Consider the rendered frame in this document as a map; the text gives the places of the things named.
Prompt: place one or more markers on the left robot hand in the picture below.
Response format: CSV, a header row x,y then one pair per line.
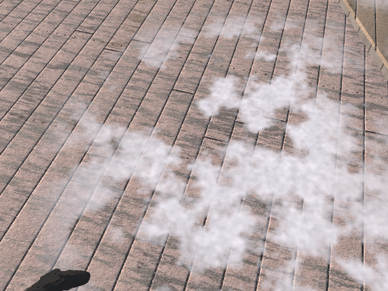
x,y
57,280

